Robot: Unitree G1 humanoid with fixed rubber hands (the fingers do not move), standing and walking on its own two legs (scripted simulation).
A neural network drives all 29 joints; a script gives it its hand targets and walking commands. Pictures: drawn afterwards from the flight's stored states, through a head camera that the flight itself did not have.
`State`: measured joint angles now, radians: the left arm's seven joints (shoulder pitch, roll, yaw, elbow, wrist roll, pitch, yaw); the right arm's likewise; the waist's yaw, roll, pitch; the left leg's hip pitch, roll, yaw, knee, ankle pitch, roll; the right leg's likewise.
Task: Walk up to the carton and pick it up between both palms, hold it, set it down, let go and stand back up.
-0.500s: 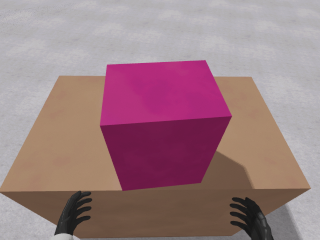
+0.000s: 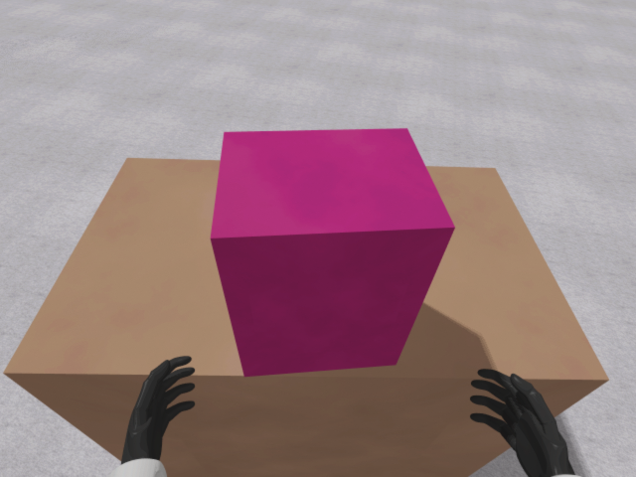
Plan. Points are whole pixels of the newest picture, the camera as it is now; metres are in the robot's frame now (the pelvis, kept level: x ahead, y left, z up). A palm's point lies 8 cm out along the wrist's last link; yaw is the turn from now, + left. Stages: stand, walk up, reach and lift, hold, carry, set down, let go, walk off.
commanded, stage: reach and lift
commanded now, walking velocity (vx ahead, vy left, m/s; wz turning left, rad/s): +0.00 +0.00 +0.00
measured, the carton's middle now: (319, 261) +0.35 +0.04 +0.09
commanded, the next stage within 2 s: none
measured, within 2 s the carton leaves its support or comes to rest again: neither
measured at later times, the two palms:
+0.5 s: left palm (140, 367) +0.20 +0.21 +0.09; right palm (532, 381) +0.22 -0.20 +0.07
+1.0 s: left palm (139, 304) +0.24 +0.22 +0.14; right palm (533, 305) +0.28 -0.20 +0.12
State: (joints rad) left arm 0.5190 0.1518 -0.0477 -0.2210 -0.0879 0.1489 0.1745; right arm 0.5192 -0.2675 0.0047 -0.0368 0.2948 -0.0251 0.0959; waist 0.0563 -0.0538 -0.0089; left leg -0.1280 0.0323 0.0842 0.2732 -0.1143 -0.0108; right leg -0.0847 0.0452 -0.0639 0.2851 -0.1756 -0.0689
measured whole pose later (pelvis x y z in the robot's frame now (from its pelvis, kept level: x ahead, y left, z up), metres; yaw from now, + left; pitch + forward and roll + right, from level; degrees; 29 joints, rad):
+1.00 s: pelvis -0.01 -0.01 +0.00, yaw -2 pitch -2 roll +1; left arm 0.01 0.19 0.20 -0.56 -0.20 0.82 0.15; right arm -0.07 -0.41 0.02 -0.19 0.47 0.44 -0.08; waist 0.06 -0.03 0.04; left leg -0.13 0.04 0.08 0.25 -0.10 -0.03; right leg -0.11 0.07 -0.02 0.30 -0.16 -0.08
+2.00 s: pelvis -0.01 +0.01 +0.00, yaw -2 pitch +3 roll +0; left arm -0.68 0.27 0.27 -0.11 -0.17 1.05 0.19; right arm -0.85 -0.57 0.15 0.43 0.61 0.56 -0.04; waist 0.10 0.00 -0.08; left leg -0.25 0.04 0.07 0.34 -0.13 -0.01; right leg -0.21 0.07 0.00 0.31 -0.15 -0.06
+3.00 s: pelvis -0.01 -0.01 +0.00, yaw -1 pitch +3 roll +0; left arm -0.44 0.15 0.15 0.00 -0.11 0.67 0.13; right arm -0.62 -0.32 0.10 0.45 0.40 0.30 -0.10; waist 0.10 -0.01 0.00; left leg -0.27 0.03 0.03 0.34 -0.13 -0.02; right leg -0.23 0.07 -0.03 0.35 -0.17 -0.07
